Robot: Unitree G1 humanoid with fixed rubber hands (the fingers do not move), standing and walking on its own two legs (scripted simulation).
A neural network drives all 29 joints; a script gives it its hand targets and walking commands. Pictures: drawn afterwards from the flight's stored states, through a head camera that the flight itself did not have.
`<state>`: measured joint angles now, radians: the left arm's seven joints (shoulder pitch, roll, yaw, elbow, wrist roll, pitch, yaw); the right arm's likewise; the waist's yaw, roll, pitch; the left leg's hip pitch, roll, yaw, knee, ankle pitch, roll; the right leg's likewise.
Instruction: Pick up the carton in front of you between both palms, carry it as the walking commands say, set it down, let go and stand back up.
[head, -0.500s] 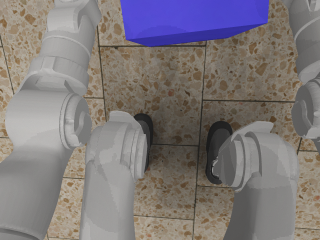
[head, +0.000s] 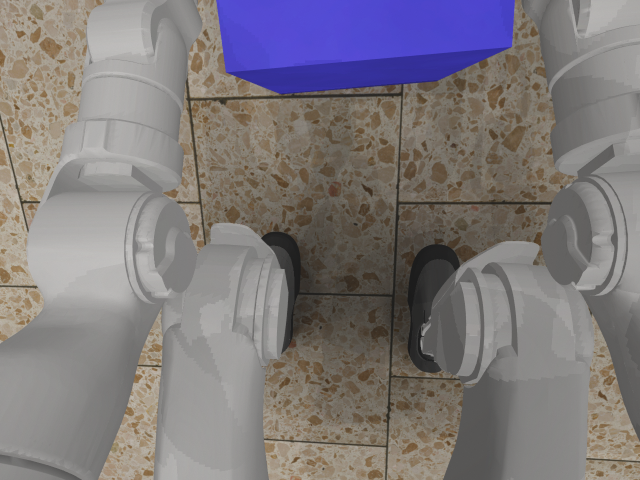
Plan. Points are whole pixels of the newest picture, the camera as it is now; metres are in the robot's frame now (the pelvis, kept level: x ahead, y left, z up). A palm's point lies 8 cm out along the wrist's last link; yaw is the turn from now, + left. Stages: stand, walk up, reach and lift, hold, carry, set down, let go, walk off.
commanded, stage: reach and lift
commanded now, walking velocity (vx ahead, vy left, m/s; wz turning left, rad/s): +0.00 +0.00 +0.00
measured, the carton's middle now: out of the picture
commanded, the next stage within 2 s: none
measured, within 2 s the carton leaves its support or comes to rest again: leaves its support in 0.02 s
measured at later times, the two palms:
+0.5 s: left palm out of the picture +0.50 +0.16 +0.04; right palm out of the picture +0.51 -0.14 +0.04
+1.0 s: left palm out of the picture +0.46 +0.15 +0.19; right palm out of the picture +0.47 -0.15 +0.18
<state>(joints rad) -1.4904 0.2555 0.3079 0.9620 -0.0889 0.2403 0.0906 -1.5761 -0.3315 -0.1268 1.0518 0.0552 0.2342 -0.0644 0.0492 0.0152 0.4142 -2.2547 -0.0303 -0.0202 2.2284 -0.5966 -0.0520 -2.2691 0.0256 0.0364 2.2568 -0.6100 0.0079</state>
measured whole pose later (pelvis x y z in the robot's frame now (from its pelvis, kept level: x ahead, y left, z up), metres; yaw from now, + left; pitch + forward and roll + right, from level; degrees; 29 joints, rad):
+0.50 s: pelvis -0.02 +0.01 +0.11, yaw -2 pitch +44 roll +1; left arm -1.17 0.00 0.57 0.72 0.25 0.40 0.07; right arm -1.24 -0.07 -0.49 0.83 -0.28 0.38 0.00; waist 0.03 -0.01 -0.09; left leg -2.11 -0.06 -0.05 1.82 -0.48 -0.05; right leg -2.12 0.06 0.07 1.82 -0.47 0.04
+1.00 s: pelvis +0.02 +0.01 +0.22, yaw -3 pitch +38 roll +1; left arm -0.82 -0.07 0.48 0.58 0.22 0.42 0.04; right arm -0.86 0.06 -0.43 0.62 -0.25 0.42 -0.01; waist 0.03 -0.01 -0.23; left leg -1.66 -0.04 -0.05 1.48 -0.48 -0.04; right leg -1.67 0.05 0.07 1.48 -0.47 0.03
